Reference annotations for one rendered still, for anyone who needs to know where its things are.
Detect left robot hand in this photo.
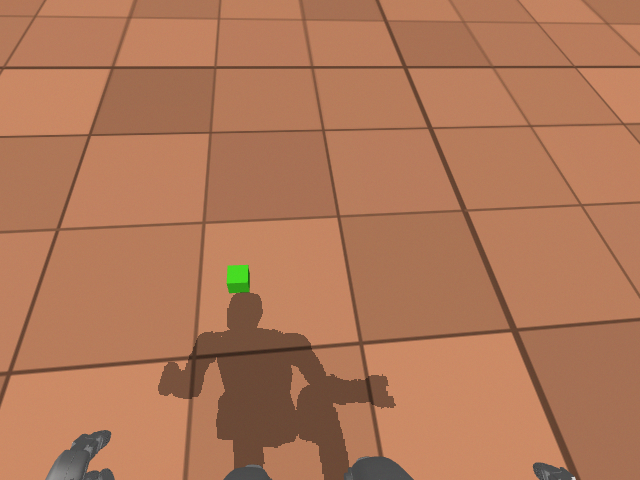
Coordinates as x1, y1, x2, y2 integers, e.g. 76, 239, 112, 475
45, 430, 115, 480

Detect right robot hand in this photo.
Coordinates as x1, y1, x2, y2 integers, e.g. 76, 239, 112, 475
533, 462, 576, 480

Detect cube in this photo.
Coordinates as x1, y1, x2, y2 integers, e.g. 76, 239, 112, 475
227, 265, 250, 293

